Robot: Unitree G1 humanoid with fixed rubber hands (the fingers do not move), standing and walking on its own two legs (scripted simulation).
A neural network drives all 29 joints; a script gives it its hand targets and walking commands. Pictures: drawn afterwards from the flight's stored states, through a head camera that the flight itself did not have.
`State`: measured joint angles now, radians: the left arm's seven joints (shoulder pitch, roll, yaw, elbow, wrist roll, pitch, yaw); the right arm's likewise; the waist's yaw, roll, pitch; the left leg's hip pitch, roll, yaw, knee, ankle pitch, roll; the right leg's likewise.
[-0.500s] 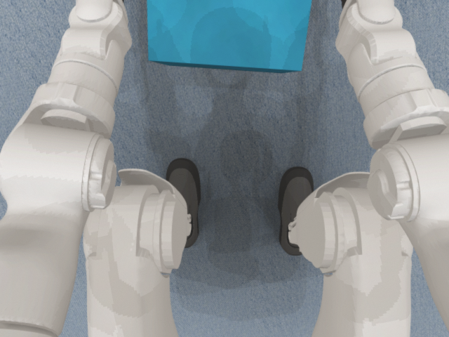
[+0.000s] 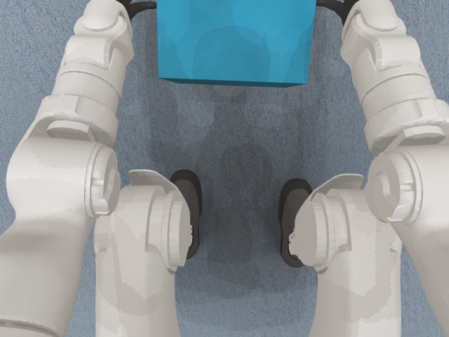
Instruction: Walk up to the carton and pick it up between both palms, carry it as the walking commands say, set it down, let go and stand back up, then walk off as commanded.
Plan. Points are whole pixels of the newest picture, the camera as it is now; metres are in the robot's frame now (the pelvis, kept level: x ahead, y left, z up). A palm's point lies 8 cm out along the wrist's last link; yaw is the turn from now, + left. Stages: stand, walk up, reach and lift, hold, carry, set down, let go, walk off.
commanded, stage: reach and lift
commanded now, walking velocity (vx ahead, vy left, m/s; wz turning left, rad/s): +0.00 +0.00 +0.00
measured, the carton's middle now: (234, 21) +0.53 +0.04 -0.28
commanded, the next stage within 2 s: none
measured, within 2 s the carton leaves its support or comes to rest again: leaves its support in 0.06 s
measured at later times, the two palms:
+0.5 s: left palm out of the picture +0.53 +0.19 -0.14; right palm out of the picture +0.54 -0.12 -0.13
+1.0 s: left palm out of the picture +0.53 +0.19 -0.08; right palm out of the picture +0.53 -0.12 -0.07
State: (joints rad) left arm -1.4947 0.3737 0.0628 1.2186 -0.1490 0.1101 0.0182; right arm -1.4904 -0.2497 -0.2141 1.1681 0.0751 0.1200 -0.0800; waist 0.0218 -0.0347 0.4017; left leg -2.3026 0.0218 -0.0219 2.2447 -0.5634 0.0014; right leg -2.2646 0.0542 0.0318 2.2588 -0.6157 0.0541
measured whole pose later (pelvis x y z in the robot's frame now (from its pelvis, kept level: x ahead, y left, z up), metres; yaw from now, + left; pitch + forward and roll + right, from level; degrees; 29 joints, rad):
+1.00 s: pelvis +0.00 +0.00 +0.04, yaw +0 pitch +44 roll -2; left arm -1.28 0.23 0.20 0.88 0.02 0.29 0.12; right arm -1.23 -0.08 -0.38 0.78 -0.03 0.24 -0.21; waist 0.01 -0.05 0.07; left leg -2.32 -0.06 -0.06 2.08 -0.53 -0.04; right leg -2.27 0.10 0.05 2.09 -0.59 0.08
